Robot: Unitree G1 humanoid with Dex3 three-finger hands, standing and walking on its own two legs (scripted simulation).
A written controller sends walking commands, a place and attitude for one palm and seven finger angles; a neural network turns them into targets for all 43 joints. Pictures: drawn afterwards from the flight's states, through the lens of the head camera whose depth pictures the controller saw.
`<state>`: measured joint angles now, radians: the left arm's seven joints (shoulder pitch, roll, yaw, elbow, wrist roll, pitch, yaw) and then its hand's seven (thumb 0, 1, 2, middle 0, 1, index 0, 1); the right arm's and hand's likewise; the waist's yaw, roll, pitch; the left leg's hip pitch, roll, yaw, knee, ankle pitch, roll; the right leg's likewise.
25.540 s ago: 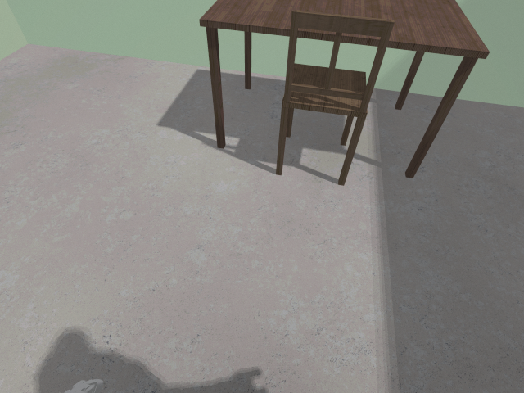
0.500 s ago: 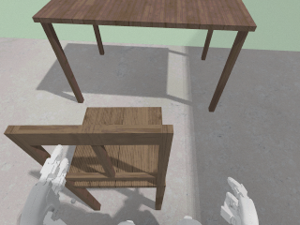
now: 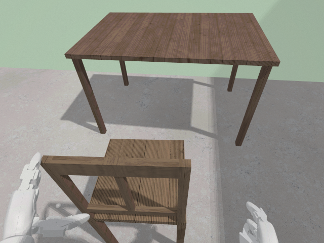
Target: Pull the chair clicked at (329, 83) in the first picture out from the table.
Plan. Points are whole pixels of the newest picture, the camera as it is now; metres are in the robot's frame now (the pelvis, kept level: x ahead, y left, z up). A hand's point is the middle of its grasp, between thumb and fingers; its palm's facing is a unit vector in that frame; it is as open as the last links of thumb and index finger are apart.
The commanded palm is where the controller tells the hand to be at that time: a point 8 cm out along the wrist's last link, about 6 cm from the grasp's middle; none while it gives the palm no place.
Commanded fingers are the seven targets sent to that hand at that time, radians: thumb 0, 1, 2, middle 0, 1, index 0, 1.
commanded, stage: draw the hand back to the body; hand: left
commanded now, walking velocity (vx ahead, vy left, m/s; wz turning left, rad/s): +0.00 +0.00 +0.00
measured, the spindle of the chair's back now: (126, 193) +0.28 +0.15 -0.09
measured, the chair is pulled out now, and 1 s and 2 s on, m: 0.64 0.64 0.64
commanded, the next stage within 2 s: step back with the hand held close in 0.78 s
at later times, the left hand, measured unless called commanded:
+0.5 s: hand (38, 162) +0.21 +0.25 +0.18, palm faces +0.48 -0.76 -0.43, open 8.3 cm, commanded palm +0.16 +0.29 +0.19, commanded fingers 0.00 0.90 0.90 -0.20 -0.30 -0.20 -0.30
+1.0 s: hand (33, 166) +0.20 +0.25 +0.18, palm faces +0.47 -0.78 -0.42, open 7.4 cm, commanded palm +0.14 +0.29 +0.19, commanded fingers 0.00 0.90 0.90 -0.20 -0.30 -0.20 -0.30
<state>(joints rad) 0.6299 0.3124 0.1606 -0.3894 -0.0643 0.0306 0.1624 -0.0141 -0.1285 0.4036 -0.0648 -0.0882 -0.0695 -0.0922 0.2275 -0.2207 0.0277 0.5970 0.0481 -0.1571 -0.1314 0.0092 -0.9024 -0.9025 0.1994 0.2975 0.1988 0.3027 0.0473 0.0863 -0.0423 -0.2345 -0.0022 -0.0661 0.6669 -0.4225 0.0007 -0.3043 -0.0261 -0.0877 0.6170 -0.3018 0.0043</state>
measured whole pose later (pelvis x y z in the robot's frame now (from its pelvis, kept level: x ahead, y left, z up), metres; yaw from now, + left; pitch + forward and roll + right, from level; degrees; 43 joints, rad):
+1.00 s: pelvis -0.01 -0.01 +0.02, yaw -2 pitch -3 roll -1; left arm 0.45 0.34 0.37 -0.38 -0.07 -0.08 0.15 0.01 0.88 0.90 -0.21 -0.30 -0.21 -0.30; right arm 0.18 -0.23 0.01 0.65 0.04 -0.13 -0.08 0.01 -0.90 -0.90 0.20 0.30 0.20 0.30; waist 0.05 0.10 0.02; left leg -0.09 0.02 -0.03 0.47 -0.32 -0.01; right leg -0.18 0.00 -0.06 0.43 -0.19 -0.01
